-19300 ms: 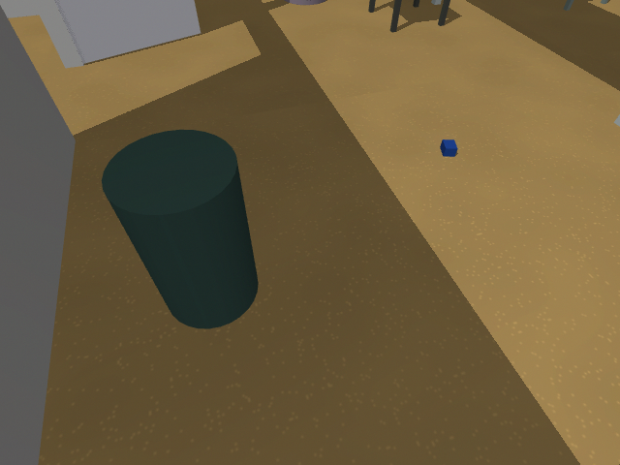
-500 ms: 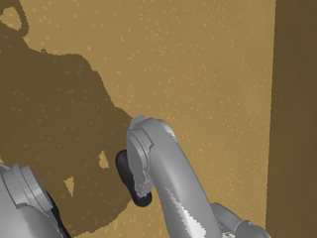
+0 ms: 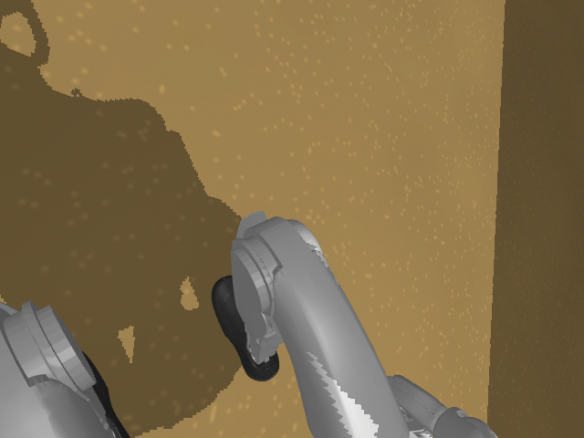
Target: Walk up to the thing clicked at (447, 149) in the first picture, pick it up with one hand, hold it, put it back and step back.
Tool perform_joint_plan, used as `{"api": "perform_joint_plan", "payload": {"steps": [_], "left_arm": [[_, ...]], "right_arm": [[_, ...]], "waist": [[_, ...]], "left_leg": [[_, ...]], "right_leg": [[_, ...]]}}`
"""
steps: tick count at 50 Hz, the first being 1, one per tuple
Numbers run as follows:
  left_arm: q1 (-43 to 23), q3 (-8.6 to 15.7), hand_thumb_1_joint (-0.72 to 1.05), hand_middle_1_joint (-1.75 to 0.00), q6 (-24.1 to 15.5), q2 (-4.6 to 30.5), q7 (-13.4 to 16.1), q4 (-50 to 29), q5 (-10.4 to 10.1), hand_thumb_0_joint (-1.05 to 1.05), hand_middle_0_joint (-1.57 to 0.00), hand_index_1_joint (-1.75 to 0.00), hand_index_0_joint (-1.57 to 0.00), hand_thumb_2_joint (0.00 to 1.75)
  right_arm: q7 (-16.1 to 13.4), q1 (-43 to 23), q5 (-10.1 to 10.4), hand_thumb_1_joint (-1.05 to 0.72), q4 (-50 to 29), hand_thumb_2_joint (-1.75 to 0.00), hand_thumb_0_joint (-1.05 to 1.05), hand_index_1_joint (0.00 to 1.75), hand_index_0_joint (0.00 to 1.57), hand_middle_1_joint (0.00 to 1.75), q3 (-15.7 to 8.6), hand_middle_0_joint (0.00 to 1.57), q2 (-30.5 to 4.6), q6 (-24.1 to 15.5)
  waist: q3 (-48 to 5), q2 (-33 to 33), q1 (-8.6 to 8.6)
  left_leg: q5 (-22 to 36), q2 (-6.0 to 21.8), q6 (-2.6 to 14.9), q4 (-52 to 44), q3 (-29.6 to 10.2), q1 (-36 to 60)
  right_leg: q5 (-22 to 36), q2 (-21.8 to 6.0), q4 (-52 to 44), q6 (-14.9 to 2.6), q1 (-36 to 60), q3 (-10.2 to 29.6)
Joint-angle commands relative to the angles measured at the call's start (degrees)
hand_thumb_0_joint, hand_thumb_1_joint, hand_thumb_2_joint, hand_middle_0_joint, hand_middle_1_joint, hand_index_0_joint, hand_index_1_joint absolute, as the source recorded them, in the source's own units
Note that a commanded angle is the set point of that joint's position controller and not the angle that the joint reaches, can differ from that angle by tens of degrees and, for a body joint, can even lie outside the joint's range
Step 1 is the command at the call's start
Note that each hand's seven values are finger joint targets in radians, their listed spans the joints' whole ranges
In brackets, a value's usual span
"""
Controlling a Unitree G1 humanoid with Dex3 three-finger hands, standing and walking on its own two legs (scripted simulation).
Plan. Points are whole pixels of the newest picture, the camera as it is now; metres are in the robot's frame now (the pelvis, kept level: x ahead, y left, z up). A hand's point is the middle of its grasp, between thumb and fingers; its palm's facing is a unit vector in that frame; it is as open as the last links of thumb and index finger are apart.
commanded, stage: settle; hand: left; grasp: from above
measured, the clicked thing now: out of the picture +0.40 +0.42 -0.29
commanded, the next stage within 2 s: lift in 0.82 s
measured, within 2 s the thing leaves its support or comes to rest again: leaves its support in 0.28 s
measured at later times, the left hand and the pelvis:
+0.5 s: hand out of the picture +0.40 +0.43 -0.21, palm faces -0.15 -0.36 -0.92, open 10.3 cm; pelvis +0.01 +0.00 +0.00, yaw +1 degrees
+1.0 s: hand out of the picture +0.39 +0.42 -0.15, palm faces -0.14 -0.36 -0.92, open 10.4 cm; pelvis +0.01 -0.01 +0.01, yaw +5 degrees
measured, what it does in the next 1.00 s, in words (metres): stands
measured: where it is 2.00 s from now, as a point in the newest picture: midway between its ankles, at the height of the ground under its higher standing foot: (183, 384)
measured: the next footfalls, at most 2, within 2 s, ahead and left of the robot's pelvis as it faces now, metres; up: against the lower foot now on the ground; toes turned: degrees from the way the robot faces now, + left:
none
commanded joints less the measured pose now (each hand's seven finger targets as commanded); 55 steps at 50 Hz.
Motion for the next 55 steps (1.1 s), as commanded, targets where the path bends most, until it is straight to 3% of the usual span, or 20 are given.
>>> {"api": "perform_joint_plan", "payload": {"steps": [1, 2, 6, 8, 9, 10, 15, 19, 26, 28, 31, 35, 37, 38, 39, 43, 46, 47, 48, 55], "left_arm": [[-10.3, -1.3, 0.35, -0.63, -0.5, 13.7, 1.7, -5.6, 0.3, 0.0, -0.77, -0.62, -0.77, 0.66], [-9.7, -1.7, 0.27, -0.67, -0.4, 12.8, 1.5, -4.8, 0.3, 0.0, -0.74, -0.65, -0.77, 0.64], [-9.9, -1.0, 0.29, -0.7, -0.1, 13.3, 1.7, -5.3, 0.0, 0.0, -0.73, -0.67, -0.76, 0.65], [-12.2, 0.4, 0.29, -0.7, 0.1, 15.5, 1.9, -9.0, -0.2, 0.0, -0.73, -0.67, -0.76, 0.65], [-9.8, 0.3, 0.28, -0.7, 0.7, 13.5, 2.2, -5.8, -0.3, 0.0, -0.73, -0.67, -0.76, 0.65], [-11.8, 0.7, 0.29, -0.69, 0.8, 15.1, 2.1, -9.1, -0.4, 0.0, -0.74, -0.67, -0.77, 0.67], [-12.5, 0.6, 0.32, -0.69, 2.4, 14.5, 0.8, -14.7, 0.2, 0.0, -0.75, -0.65, -0.78, 0.63], [-8.0, 1.1, 0.32, -0.67, 4.2, 10.9, -0.7, -16.3, -0.6, 0.0, -0.76, -0.64, -0.79, 0.62], [-5.2, -2.3, 0.32, -0.7, 6.8, 2.9, -5.1, -19.5, -2.6, 0.0, -0.75, -0.67, -0.78, 0.65], [-6.7, -3.2, 0.32, -0.71, 6.5, 2.0, -6.6, -24.2, -2.5, 0.0, -0.74, -0.68, -0.77, 0.65], [-4.8, -3.9, 0.35, -0.73, 6.9, 0.8, -8.8, -21.8, -2.2, 0.0, -0.75, -0.69, -0.79, 0.69], [-8.5, -2.6, 0.4, -0.74, 6.0, 3.0, -9.8, -27.1, -2.1, 0.0, -0.81, -0.71, -0.83, 0.74], [-7.1, -3.0, 0.41, -0.73, 6.3, 2.4, -10.1, -24.1, -0.7, 0.0, -0.83, -0.7, -0.85, 0.74], [-10.7, -2.2, 0.42, -0.73, 5.9, 3.2, -9.8, -29.9, -0.3, 0.0, -0.83, -0.7, -0.86, 0.74], [-7.5, -2.1, 0.42, -0.73, 6.4, 1.4, -9.5, -25.6, -0.7, 0.0, -0.83, -0.7, -0.85, 0.75], [-7.4, -0.9, 0.39, -0.71, 7.6, 1.0, -8.6, -27.9, -1.1, 0.0, -0.81, -0.69, -0.83, 0.74], [-7.7, -1.4, 0.39, -0.69, 8.7, -0.4, -9.1, -28.4, -1.9, 0.0, -0.88, -0.69, -0.87, 0.78], [-7.5, -0.9, 0.44, -0.74, 9.0, -0.1, -9.3, -30.2, -2.0, 0.0, -0.8, -0.7, -0.83, 0.74], [-8.1, -0.9, 0.41, -0.69, 9.2, -0.1, -9.6, -32.0, -2.4, 0.0, -0.88, -0.7, -0.87, 0.79], [-3.5, -2.5, 0.52, -0.7, 10.9, -3.2, -14.8, -37.7, -3.1, 0.0, -0.88, -0.66, -0.92, 0.7]], "right_arm": [[-0.3, 10.9, 0.4, -0.89, 1.5, -0.9, 0.0, 0.3, 0.2, 0.3, -5.2, 0.2, -20.2, 0.1], [-0.2, 10.7, 0.4, -0.9, 1.3, -0.9, 0.0, 0.3, 0.2, 0.3, -5.2, 0.2, -19.7, 0.0], [-0.1, 11.4, 0.5, -0.9, 1.6, -0.9, 0.0, 0.3, 0.2, 0.3, -5.2, 0.2, -19.8, 0.1], [-0.1, 11.6, 0.6, -0.9, 1.8, -0.9, 0.0, 0.3, 0.2, 0.3, -5.6, 0.2, -20.0, 0.2], [-0.1, 12.0, 0.3, -0.9, 1.9, -0.9, 0.0, 0.3, 0.2, 0.3, -5.6, 0.2, -19.8, 0.4], [0.0, 11.8, 0.8, -0.9, 2.1, -0.9, 0.0, 0.3, 0.2, 0.3, -5.7, 0.2, -19.4, 0.3], [-0.1, 11.5, 1.4, -0.9, 1.7, -0.9, 0.0, 0.3, 0.2, 0.3, -7.6, 0.2, -19.5, 0.9], [0.1, 12.8, 2.3, -0.9, 3.1, -0.9, 0.0, 0.3, 0.2, 0.3, -9.4, 0.2, -18.4, 1.6], [0.1, 15.9, 4.0, -0.9, 4.0, -0.9, 0.0, 0.3, 0.2, 0.3, -12.8, 0.2, -16.6, 2.6], [0.2, 14.7, 4.5, -0.9, 2.1, -0.9, 0.0, 0.3, 0.2, 0.3, -13.4, 0.2, -16.1, 2.7], [0.1, 17.4, 4.9, -0.89, 4.1, -0.9, 0.0, 0.3, 0.2, 0.3, -14.0, 0.2, -15.3, 3.4], [-0.7, 17.3, 5.4, -0.89, 4.2, -0.9, 0.0, 0.3, 0.2, 0.3, -15.0, 0.2, -15.0, 4.0], [-1.0, 16.8, 5.3, -0.89, 3.8, -0.9, 0.0, 0.3, 0.2, 0.3, -15.2, 0.2, -14.7, 4.4], [-1.2, 15.6, 5.7, -0.89, 1.7, -0.9, 0.0, 0.3, 0.2, 0.3, -15.1, 0.2, -14.5, 4.4], [-1.5, 15.1, 5.9, -0.89, 2.2, -0.9, 0.0, 0.3, 0.2, 0.3, -15.5, 0.2, -14.2, 4.8], [-2.3, 15.8, 6.1, -0.89, 3.0, -0.89, 0.0, 0.3, 0.2, 0.3, -16.3, 0.2, -13.6, 5.3], [-2.6, 16.3, 6.2, -0.91, 3.2, -0.91, 0.0, 0.3, 0.2, 0.3, -16.8, 0.2, -12.8, 5.8], [-2.7, 16.8, 6.3, -0.88, 3.2, -0.89, 0.0, 0.3, 0.2, 0.3, -17.1, 0.2, -12.5, 6.1], [-2.7, 16.7, 6.4, -0.91, 3.2, -0.91, 0.0, 0.3, 0.2, 0.3, -17.3, 0.2, -12.2, 6.3], [-3.2, 17.2, 8.1, -0.89, 3.2, -0.9, 0.0, 0.3, 0.2, 0.3, -20.0, 0.2, -10.7, 8.5]], "waist": [[-35.1, 33.8, -3.12], [-35.3, 33.1, -3.16], [-36.7, 34.0, -2.5], [-37.4, 36.0, -2.06], [-38.3, 35.2, -2.15], [-37.3, 36.3, -1.61], [-41.3, 39.6, -0.09], [-44.0, 41.4, 1.85], [-44.7, 35.3, 2.86], [-45.8, 34.1, 3.82], [-45.4, 30.6, 3.67], [-47.5, 31.5, 5.7], [-46.5, 30.0, 5.49], [-49.9, 31.2, 6.36], [-49.4, 30.4, 6.59], [-51.7, 31.5, 7.84], [-53.2, 31.0, 7.65], [-55.2, 31.4, 8.32], [-56.9, 32.4, 8.6], [-61.0, 32.4, 11.08]], "left_leg": [[9.9, 3.2, -1.3, -15.7, 5.9, 29.3], [10.0, 3.2, -1.3, -15.6, 5.8, 29.5], [10.9, 3.2, -1.24, -15.3, 6.2, 29.8], [11.3, 3.2, -1.4, -15.4, 6.4, 30.7], [11.3, 3.2, -1.47, -15.5, 6.6, 30.6], [10.6, 3.1, -1.55, -16.0, 6.5, 30.6], [11.0, 3.1, -2.01, -17.0, 6.6, 33.1], [13.2, 2.8, -2.31, -17.7, 6.8, 34.1], [10.1, 1.6, -0.79, -17.0, 9.1, 27.8], [10.5, 1.3, -0.55, -16.6, 9.5, 27.2], [9.6, 0.8, -0.02, -16.6, 9.6, 25.5], [6.6, 0.3, -0.12, -17.7, 10.3, 26.5], [5.4, 0.2, -0.04, -17.5, 11.1, 25.2], [7.0, 0.0, 0.0, -17.2, 11.5, 26.8], [6.5, 0.0, -0.13, -17.9, 11.6, 26.3], [6.9, -0.2, -0.23, -18.9, 12.3, 27.9], [9.6, -0.3, -0.12, -18.7, 13.0, 28.5], [11.2, -0.3, -0.1, -18.5, 13.4, 29.5], [12.2, -0.3, -0.13, -18.8, 13.5, 30.1], [12.5, -0.9, 0.06, -22.3, 14.6, 33.1]], "right_leg": [[13.5, 1.2, -11.3, -5.03, 16.5, -7.7], [13.4, 1.2, -11.1, -5.05, 16.2, -7.7], [14.1, 1.2, -11.3, -4.95, 16.8, -7.6], [14.5, 1.0, -10.9, -5.03, 16.1, -7.4], [14.8, 1.3, -11.5, -5.01, 17.9, -7.4], [13.8, 0.8, -10.8, -5.13, 15.5, -7.5], [13.7, 0.8, -10.0, -5.67, 14.6, -7.1], [14.8, 0.7, -9.2, -5.9, 12.6, -6.9], [12.8, 1.1, -12.1, -5.9, 12.1, -4.8], [12.8, 1.0, -12.0, -5.9, 11.9, -4.1], [11.3, 0.7, -12.3, -5.76, 11.1, -3.3], [7.1, 0.5, -12.7, -6.19, 9.8, -2.2], [5.4, 0.9, -13.3, -6.4, 10.4, -1.2], [7.4, 0.6, -13.0, -6.34, 10.6, -1.4], [6.9, 0.7, -13.2, -6.49, 10.6, -1.1], [7.4, 0.3, -13.5, -6.59, 9.7, -0.9], [10.5, 0.0, -13.4, -6.4, 10.8, -0.6], [12.2, 0.0, -13.5, -6.31, 12.1, -0.4], [12.9, -0.2, -13.5, -6.36, 12.9, -0.2], [12.5, -0.7, -15.9, -6.81, 15.3, 1.1]]}}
